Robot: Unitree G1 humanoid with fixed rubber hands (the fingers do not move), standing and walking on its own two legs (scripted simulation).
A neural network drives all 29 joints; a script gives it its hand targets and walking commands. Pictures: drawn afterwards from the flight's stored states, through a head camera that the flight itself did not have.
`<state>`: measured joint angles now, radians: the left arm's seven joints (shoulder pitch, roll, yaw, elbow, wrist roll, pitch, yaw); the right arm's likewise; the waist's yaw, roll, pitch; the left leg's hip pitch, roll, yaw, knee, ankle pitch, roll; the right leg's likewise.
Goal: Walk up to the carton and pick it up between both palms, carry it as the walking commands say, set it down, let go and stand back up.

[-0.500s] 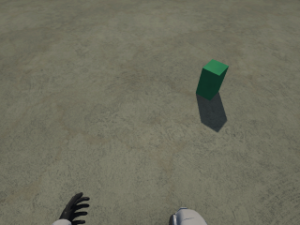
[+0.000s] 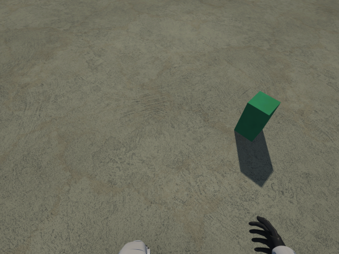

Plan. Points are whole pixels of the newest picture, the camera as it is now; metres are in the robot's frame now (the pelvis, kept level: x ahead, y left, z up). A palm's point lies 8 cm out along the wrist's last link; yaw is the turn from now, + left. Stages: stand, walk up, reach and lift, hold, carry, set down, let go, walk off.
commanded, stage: walk up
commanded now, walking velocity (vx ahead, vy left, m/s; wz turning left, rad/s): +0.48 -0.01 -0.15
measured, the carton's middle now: (255, 117) +1.08 -0.57 -0.61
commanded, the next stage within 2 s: none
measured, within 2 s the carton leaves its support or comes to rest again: neither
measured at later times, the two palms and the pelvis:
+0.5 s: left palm (131, 158) +0.39 +0.16 -0.12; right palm out of the picture +0.12 -0.27 -0.13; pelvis +0.23 -0.06 +0.00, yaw -3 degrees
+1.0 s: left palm (143, 109) +0.60 +0.15 -0.11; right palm (303, 185) +0.32 -0.34 -0.07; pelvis +0.41 -0.07 +0.02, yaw -19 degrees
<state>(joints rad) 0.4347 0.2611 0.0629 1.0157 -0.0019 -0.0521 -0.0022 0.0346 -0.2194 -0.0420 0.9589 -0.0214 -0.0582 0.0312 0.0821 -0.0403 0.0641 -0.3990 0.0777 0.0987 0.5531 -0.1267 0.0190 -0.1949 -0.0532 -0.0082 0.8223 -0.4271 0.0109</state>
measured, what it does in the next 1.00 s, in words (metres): walks ahead, turning right: right foot, then left foot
